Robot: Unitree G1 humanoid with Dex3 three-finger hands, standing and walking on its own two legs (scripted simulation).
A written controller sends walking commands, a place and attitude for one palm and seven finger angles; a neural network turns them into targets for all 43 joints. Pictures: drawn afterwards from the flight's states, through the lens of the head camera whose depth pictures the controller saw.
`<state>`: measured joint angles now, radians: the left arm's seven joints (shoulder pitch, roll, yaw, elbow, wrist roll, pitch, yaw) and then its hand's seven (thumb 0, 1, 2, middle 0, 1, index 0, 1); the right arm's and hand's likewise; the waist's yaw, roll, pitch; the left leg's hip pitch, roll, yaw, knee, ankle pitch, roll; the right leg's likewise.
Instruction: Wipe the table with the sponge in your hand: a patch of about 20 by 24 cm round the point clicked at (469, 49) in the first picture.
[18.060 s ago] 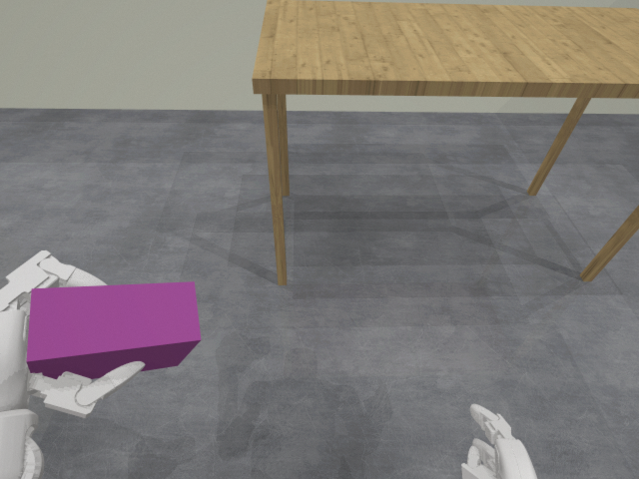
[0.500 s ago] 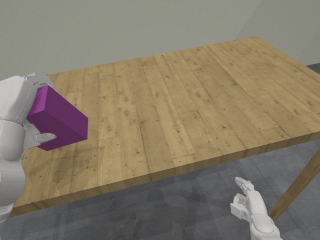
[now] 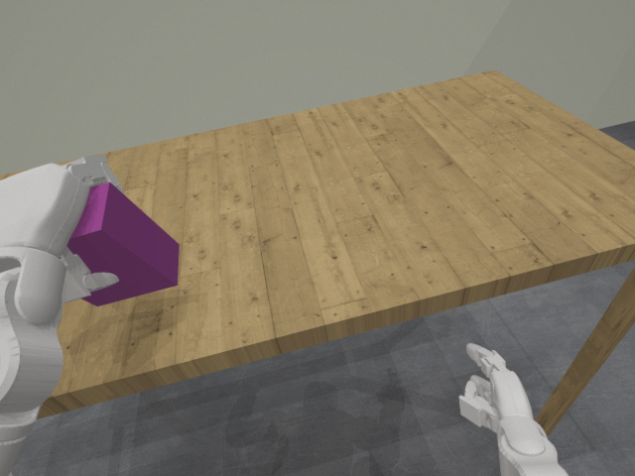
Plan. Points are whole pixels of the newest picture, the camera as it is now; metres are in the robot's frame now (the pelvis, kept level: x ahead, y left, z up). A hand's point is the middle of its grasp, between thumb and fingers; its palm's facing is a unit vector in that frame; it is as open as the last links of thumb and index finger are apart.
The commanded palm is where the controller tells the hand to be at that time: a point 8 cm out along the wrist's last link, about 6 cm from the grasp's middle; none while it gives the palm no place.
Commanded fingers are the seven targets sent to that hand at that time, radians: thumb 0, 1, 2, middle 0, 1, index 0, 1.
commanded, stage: turn the palm down, sponge in hand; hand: left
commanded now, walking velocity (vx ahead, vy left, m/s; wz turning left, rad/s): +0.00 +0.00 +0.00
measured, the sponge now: (116, 259) +0.26 +0.28 +0.19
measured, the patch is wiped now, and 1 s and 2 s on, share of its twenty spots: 0.00 0.00 0.00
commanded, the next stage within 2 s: move the sponge above the wiping area in 0.04 s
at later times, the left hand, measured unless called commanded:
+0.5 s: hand (100, 235) +0.26 +0.29 +0.22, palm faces +0.28 -0.10 -0.96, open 10.0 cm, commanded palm +0.21 +0.28 +0.30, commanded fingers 0.00 0.10 1.30 -1.20 -1.60 -1.20 -1.60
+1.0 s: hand (114, 234) +0.27 +0.28 +0.22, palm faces +0.26 -0.10 -0.96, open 10.0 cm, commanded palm +0.22 +0.28 +0.29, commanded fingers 0.00 0.10 1.30 -1.20 -1.60 -1.20 -1.60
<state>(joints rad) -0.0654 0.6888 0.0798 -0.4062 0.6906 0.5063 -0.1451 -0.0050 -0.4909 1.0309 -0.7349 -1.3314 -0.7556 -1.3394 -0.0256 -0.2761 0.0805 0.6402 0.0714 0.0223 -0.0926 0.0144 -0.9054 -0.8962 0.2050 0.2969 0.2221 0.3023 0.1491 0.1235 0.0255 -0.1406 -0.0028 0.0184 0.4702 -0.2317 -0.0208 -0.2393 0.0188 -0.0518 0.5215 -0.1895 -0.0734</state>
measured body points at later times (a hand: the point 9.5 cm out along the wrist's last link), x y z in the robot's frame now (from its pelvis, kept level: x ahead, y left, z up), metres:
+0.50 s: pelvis +0.00 +0.01 +0.00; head -0.02 -0.05 +0.45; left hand +0.24 +0.29 +0.27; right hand +0.27 -0.17 -0.06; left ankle +0.02 +0.14 -0.73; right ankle +0.07 -0.07 -0.73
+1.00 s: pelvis +0.01 +0.01 +0.01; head +0.00 -0.04 +0.45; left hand +0.25 +0.28 +0.27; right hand +0.28 -0.16 -0.07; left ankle +0.02 +0.14 -0.73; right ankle +0.07 -0.07 -0.73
